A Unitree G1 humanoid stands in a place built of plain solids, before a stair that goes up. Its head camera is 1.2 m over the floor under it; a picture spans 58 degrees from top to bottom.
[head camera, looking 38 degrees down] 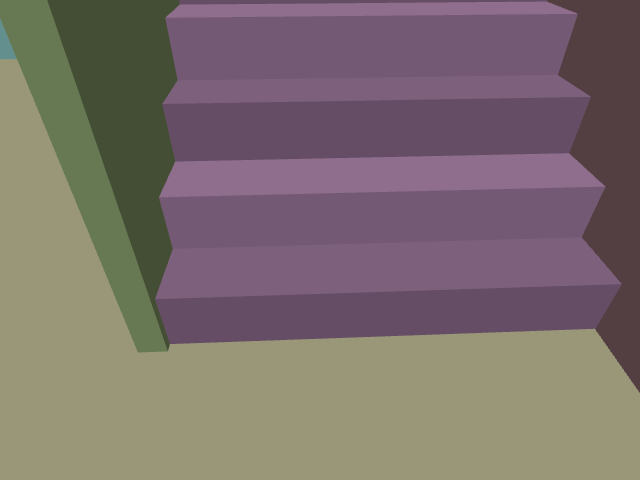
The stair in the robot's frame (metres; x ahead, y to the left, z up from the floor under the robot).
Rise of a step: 0.22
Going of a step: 0.25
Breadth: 1.50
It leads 3 degrees to the left of straight ahead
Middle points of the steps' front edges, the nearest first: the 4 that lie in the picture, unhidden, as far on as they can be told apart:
0.99 -0.23 0.22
1.24 -0.22 0.44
1.48 -0.21 0.66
1.73 -0.20 0.88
